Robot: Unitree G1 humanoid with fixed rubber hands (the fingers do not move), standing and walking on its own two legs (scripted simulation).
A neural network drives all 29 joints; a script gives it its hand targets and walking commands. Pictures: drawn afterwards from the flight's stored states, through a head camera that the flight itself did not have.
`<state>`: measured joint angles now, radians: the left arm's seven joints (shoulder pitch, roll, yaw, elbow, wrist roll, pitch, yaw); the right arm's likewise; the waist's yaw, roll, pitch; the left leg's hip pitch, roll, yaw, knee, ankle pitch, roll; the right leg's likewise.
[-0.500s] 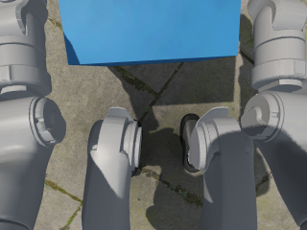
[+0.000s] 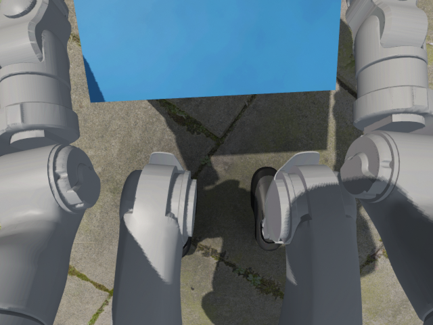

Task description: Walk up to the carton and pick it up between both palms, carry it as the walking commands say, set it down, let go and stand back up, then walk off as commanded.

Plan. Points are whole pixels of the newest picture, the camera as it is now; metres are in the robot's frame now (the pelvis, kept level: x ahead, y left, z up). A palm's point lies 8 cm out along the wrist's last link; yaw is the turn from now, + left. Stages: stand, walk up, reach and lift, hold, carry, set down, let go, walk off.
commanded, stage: set down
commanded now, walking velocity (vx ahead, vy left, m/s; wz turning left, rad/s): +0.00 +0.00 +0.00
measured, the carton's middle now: (207, 1) +0.55 +0.02 -0.22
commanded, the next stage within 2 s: none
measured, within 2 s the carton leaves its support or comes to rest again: neither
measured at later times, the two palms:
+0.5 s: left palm (75, 12) +0.52 +0.22 -0.18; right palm (357, 10) +0.52 -0.19 -0.18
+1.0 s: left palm (42, 12) +0.52 +0.25 -0.16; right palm (380, 7) +0.52 -0.22 -0.16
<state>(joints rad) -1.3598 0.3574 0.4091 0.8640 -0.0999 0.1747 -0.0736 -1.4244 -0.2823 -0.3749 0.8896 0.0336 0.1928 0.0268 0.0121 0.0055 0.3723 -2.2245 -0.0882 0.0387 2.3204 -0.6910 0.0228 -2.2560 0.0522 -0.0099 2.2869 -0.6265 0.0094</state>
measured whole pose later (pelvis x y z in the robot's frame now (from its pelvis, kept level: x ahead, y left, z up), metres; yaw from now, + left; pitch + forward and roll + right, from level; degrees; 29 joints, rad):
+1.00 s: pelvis -0.02 -0.01 +0.00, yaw +1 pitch +29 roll -1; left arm -1.35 0.55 0.15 0.91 -0.23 0.18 0.00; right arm -1.36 -0.43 -0.16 0.89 0.26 0.18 -0.09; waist -0.01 -0.01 0.52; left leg -2.20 -0.04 0.04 2.32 -0.64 0.03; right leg -2.21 0.03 -0.04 2.30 -0.60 -0.02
